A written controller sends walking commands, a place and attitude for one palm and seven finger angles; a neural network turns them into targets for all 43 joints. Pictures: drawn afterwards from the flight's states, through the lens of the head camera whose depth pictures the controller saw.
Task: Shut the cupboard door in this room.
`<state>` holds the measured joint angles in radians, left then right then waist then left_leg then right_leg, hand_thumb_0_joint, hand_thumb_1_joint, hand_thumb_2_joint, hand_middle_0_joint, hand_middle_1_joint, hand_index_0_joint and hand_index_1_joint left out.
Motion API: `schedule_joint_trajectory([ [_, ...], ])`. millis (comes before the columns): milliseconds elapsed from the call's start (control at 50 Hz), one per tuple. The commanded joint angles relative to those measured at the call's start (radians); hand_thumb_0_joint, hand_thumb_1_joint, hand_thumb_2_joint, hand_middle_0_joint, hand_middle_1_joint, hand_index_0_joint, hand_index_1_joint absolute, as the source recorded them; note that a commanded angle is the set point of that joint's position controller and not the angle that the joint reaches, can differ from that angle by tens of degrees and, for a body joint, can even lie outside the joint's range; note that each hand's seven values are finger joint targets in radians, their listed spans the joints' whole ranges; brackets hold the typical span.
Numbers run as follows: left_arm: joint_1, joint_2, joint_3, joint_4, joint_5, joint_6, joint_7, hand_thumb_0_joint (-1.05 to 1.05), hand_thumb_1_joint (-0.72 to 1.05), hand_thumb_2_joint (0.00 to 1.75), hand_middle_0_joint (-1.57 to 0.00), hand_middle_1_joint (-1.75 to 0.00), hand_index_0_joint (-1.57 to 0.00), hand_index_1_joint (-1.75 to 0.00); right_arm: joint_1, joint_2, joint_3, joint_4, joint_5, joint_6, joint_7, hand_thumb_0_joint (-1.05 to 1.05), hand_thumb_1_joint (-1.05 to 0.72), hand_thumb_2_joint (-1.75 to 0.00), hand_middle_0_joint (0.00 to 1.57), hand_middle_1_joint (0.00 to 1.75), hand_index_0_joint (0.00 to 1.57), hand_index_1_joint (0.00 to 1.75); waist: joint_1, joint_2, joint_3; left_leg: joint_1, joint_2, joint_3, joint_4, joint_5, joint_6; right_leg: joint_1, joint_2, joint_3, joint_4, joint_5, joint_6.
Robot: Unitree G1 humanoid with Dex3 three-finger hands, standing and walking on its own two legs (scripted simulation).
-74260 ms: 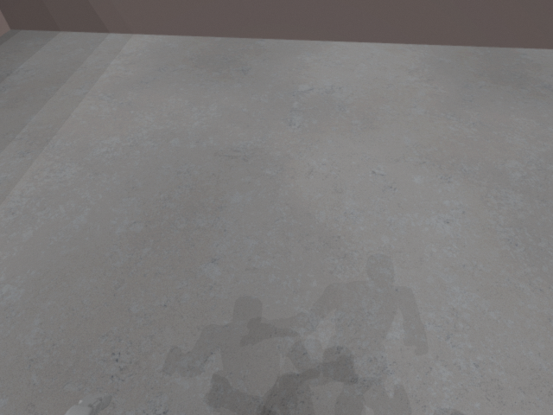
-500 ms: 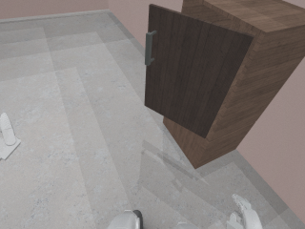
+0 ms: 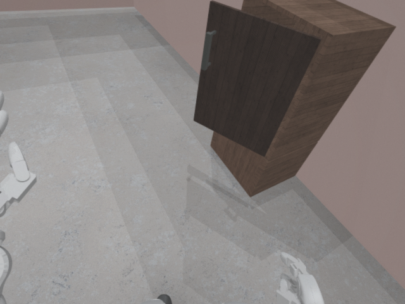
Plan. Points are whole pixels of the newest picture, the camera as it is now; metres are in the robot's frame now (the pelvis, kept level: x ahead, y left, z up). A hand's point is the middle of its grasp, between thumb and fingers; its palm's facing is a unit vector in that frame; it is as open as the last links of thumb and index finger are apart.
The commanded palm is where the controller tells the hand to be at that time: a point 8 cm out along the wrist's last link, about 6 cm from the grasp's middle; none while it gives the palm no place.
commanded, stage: stop stepping back and stand still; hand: left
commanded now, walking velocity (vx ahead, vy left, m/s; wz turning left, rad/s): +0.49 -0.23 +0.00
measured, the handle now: (209, 50) +1.05 +0.01 +0.02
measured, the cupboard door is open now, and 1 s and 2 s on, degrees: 28 28 28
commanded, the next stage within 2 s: let the arm hang, fingers relaxed in 1.30 s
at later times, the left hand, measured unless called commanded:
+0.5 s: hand out of the picture +0.14 +0.31 +0.16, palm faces +0.29 -0.86 -0.42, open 7.4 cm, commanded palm +0.07 +0.36 +0.17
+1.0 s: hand out of the picture +0.18 +0.29 +0.16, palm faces +0.36 -0.83 -0.43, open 7.4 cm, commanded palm +0.12 +0.33 +0.17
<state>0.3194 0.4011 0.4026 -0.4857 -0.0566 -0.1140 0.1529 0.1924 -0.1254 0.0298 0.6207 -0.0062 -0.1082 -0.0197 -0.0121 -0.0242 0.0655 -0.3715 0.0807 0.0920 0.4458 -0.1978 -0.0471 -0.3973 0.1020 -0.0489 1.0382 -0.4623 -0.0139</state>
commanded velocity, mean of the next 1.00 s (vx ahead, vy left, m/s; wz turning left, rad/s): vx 0.12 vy -0.09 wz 0.00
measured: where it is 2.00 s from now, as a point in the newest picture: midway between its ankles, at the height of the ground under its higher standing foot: outside the picture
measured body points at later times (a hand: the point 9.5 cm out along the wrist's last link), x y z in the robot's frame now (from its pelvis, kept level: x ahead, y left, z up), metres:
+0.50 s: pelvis -0.10 +0.08 -0.01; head -0.09 +0.12 +0.43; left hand +0.11 +0.35 +0.18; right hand +0.00 -0.16 -0.10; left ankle -0.07 +0.22 -0.74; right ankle -0.09 -0.02 -0.70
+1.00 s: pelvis -0.05 +0.05 -0.02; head -0.03 +0.07 +0.43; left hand +0.16 +0.33 +0.19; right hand +0.10 -0.21 -0.09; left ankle -0.01 +0.16 -0.74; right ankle -0.12 -0.04 -0.74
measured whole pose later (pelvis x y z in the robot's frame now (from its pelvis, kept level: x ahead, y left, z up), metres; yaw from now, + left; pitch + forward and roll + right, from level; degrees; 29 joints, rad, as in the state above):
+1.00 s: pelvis -0.05 +0.05 -0.02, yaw -6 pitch +0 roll +1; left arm 0.50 0.44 0.43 -0.55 -0.03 -0.20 0.18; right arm 0.18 -0.19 -0.02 0.62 0.00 -0.07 -0.08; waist 0.01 -0.07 0.04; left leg -0.32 0.04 0.11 0.60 -0.28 0.01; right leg -0.19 -0.02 -0.07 0.62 -0.41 0.00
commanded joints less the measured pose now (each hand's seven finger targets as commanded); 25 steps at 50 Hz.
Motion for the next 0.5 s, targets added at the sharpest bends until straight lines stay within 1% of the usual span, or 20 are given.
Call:
schedule_joint_trajectory([
  [0,0.310,0.252,0.153,-0.431,-0.015,-0.084,0.006,0.00,0.90,0.90,-0.20,-0.30,-0.20,-0.30,-0.107,-0.163,-0.094,-0.204,-0.011,-0.001,0.001,0.00,-0.90,-0.90,0.20,0.30,0.20,0.30,0.062,0.373,-0.278,-0.083,0.075,0.021,-0.330,-0.395,-0.114,0.412,0.081,-0.210,-0.232,-0.063,-0.040],
  [20,0.377,0.289,0.194,-0.383,-0.014,-0.073,0.014,0.00,0.90,0.90,-0.20,-0.30,-0.20,-0.30,-0.092,-0.155,-0.091,-0.206,-0.006,0.010,-0.003,0.00,-0.90,-0.90,0.20,0.30,0.20,0.30,0.071,0.320,-0.259,-0.114,0.045,0.054,-0.226,-0.372,-0.121,0.471,0.090,-0.227,-0.354,-0.104,-0.062],
  [40,0.380,0.294,0.195,-0.375,-0.019,-0.060,0.012,0.00,0.90,0.90,-0.20,-0.30,-0.20,-0.30,-0.088,-0.139,-0.079,-0.197,0.006,0.024,0.000,0.00,-0.90,-0.90,0.20,0.30,0.20,0.30,0.080,0.164,-0.250,-0.190,-0.016,0.129,0.047,-0.333,-0.141,0.516,-0.002,-0.159,-0.520,-0.140,-0.122],
  [60,0.309,0.312,0.197,-0.373,-0.019,-0.056,0.013,0.00,0.90,0.90,-0.20,-0.30,-0.20,-0.30,-0.056,-0.121,-0.071,-0.165,0.045,0.037,-0.008,0.00,-0.90,-0.90,0.20,0.30,0.20,0.30,0.056,-0.185,-0.198,-0.117,-0.069,0.165,0.550,-0.277,-0.077,0.259,-0.219,0.046,-0.683,-0.030,-0.202],
  [80,0.182,0.307,0.199,-0.370,-0.008,-0.077,0.020,0.00,0.90,0.90,-0.20,-0.30,-0.20,-0.30,-0.081,-0.164,-0.091,-0.161,0.053,0.045,-0.031,0.00,-0.90,-0.90,0.20,0.30,0.20,0.30,0.011,-0.252,-0.078,-0.287,-0.036,-0.092,0.887,-0.339,-0.008,0.080,-0.389,0.299,-0.758,0.021,-0.286],
  [100,0.068,0.373,0.257,-0.350,-0.012,-0.091,0.018,0.00,0.90,0.90,-0.20,-0.30,-0.20,-0.30,-0.063,-0.178,-0.091,-0.121,0.031,0.048,-0.035,0.00,-0.90,-0.90,0.20,0.30,0.20,0.30,-0.035,-0.148,-0.022,-0.381,-0.019,-0.163,1.043,-0.282,0.012,-0.028,-0.473,0.380,-0.828,-0.105,-0.304],
  [120,-0.063,0.466,0.328,-0.368,-0.017,-0.109,0.036,0.00,0.90,0.90,-0.20,-0.30,-0.20,-0.30,-0.061,-0.190,-0.071,-0.132,0.005,0.045,-0.031,0.00,-0.90,-0.90,0.20,0.30,0.20,0.30,-0.057,-0.036,-0.004,-0.355,0.057,-0.224,1.023,-0.226,0.021,-0.109,-0.565,0.461,-0.888,-0.202,-0.325],
  [140,-0.095,0.497,0.337,-0.186,-0.023,-0.127,0.040,0.00,0.90,0.90,-0.20,-0.30,-0.20,-0.30,-0.097,-0.167,-0.045,-0.189,0.006,0.038,-0.016,0.00,-0.90,-0.90,0.20,0.30,0.20,0.30,-0.080,-0.071,0.004,-0.244,0.111,-0.190,0.873,-0.179,0.013,-0.161,-0.532,0.454,-0.876,-0.239,-0.093],
  [160,-0.031,0.317,0.224,-0.018,-0.008,-0.097,0.033,0.00,0.90,0.90,-0.20,-0.30,-0.20,-0.30,-0.065,-0.151,-0.063,-0.155,0.019,0.050,-0.035,0.00,-0.90,-0.90,0.20,0.30,0.20,0.30,-0.036,-0.116,-0.093,-0.223,0.045,-0.061,0.746,-0.186,0.023,-0.031,-0.408,0.292,-0.871,-0.460,-0.093],
  [180,-0.017,0.264,0.164,-0.003,-0.002,-0.071,0.030,0.00,0.90,0.90,-0.20,-0.30,-0.20,-0.30,-0.113,-0.198,-0.091,-0.146,0.026,0.043,-0.054,0.00,-0.90,-0.90,0.20,0.30,0.20,0.30,-0.009,-0.060,0.007,-0.207,0.035,-0.048,0.726,-0.150,0.024,-0.106,-0.382,0.391,-0.888,-0.524,-0.196],
  [200,-0.036,0.257,0.150,-0.002,0.000,-0.068,0.032,0.00,0.90,0.90,-0.20,-0.30,-0.20,-0.30,-0.119,-0.204,-0.089,-0.128,0.020,0.045,-0.067,0.00,-0.90,-0.90,0.20,0.30,0.20,0.30,-0.009,0.011,0.050,-0.173,0.045,-0.039,0.670,-0.204,0.031,-0.128,-0.398,0.368,-0.878,-0.495,-0.223],
  [240,-0.007,0.203,0.074,-0.029,0.005,-0.074,0.031,0.00,0.90,0.90,-0.20,-0.30,-0.20,-0.30,-0.115,-0.193,-0.067,-0.130,0.013,0.042,-0.082,0.00,-0.90,-0.90,0.20,0.30,0.20,0.30,0.005,0.026,0.099,-0.086,0.035,0.000,0.481,-0.308,0.046,-0.123,-0.382,0.277,-0.843,-0.417,-0.213],
  [300,-0.024,0.160,0.000,-0.160,0.011,-0.089,0.038,0.00,0.90,0.90,-0.20,-0.30,-0.20,-0.30,-0.049,-0.181,-0.046,-0.133,0.005,0.015,-0.086,0.00,-0.90,-0.90,0.20,0.30,0.20,0.30,-0.018,0.020,0.009,0.108,-0.045,0.096,0.087,-0.204,0.051,0.027,-0.252,0.087,-0.640,-0.175,-0.141],
  [320,-0.028,0.166,-0.004,-0.237,0.000,-0.096,0.036,0.00,0.90,0.90,-0.20,-0.30,-0.20,-0.30,-0.030,-0.203,-0.055,-0.148,0.012,-0.002,-0.088,0.00,-0.90,-0.90,0.20,0.30,0.20,0.30,-0.032,0.106,-0.019,0.195,0.021,-0.023,-0.061,-0.186,0.075,0.015,-0.196,0.010,-0.417,-0.039,-0.088],
  [340,-0.052,0.198,0.029,-0.327,0.002,-0.119,0.034,0.00,0.90,0.90,-0.20,-0.30,-0.20,-0.30,-0.020,-0.242,-0.071,-0.160,0.005,-0.007,-0.083,0.00,-0.90,-0.90,0.20,0.30,0.20,0.30,-0.034,0.315,-0.043,0.306,0.228,-0.398,-0.173,-0.158,0.143,-0.170,-0.095,-0.073,-0.161,-0.046,-0.016],
  [360,-0.059,0.252,0.069,-0.367,0.018,-0.147,0.026,0.00,0.90,0.90,-0.20,-0.30,-0.20,-0.30,-0.043,-0.226,-0.069,-0.165,-0.006,-0.011,-0.075,0.00,-0.90,-0.90,0.20,0.30,0.20,0.30,-0.024,0.288,-0.013,0.280,0.364,-0.599,-0.244,-0.148,0.197,-0.248,-0.089,-0.010,-0.049,-0.080,0.001],
  [380,-0.028,0.317,0.148,-0.371,0.029,-0.166,0.022,0.00,0.90,0.90,-0.20,-0.30,-0.20,-0.30,-0.061,-0.224,-0.080,-0.168,0.004,-0.009,-0.068,0.00,-0.90,-0.90,0.20,0.30,0.20,0.30,-0.009,0.140,-0.008,0.257,0.378,-0.524,-0.256,-0.084,0.216,-0.246,-0.122,0.033,-0.035,0.015,0.007],
  [420,0.043,0.389,0.239,-0.456,0.023,-0.171,0.009,0.00,0.90,0.90,-0.20,-0.30,-0.20,-0.30,-0.065,-0.210,-0.078,-0.147,-0.010,-0.013,-0.050,0.00,-0.90,-0.90,0.20,0.30,0.20,0.30,-0.005,0.290,-0.055,0.098,0.310,-0.406,-0.242,-0.193,0.195,-0.123,-0.147,0.049,-0.028,0.070,0.009],
  [440,0.085,0.331,0.219,-0.448,0.029,-0.166,0.009,0.00,0.90,0.90,-0.20,-0.30,-0.20,-0.30,-0.073,-0.197,-0.076,-0.138,-0.013,-0.012,-0.039,0.00,-0.90,-0.90,0.20,0.30,0.20,0.30,0.000,0.364,-0.040,0.047,0.294,-0.310,-0.249,-0.230,0.190,-0.085,-0.153,0.037,-0.047,0.117,0.013],
  [480,0.177,0.301,0.229,-0.423,0.021,-0.171,0.019,0.00,0.90,0.90,-0.20,-0.30,-0.20,-0.30,-0.063,-0.190,-0.078,-0.134,-0.007,-0.011,-0.031,0.00,-0.90,-0.90,0.20,0.30,0.20,0.30,0.015,0.425,-0.069,0.001,0.249,-0.161,-0.223,-0.311,0.156,0.040,-0.139,-0.009,-0.201,0.133,0.010],
])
